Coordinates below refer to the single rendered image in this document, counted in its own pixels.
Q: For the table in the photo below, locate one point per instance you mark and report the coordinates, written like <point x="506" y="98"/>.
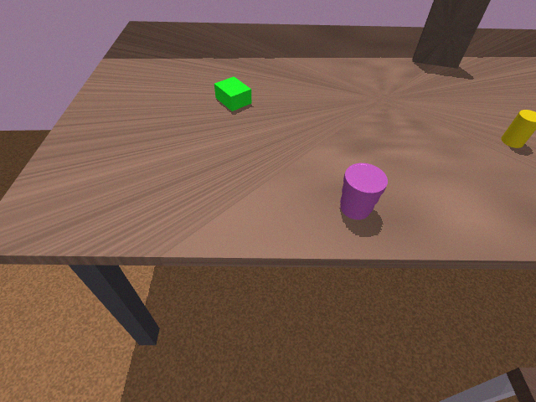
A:
<point x="147" y="167"/>

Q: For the chair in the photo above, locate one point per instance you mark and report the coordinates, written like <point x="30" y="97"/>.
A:
<point x="520" y="382"/>

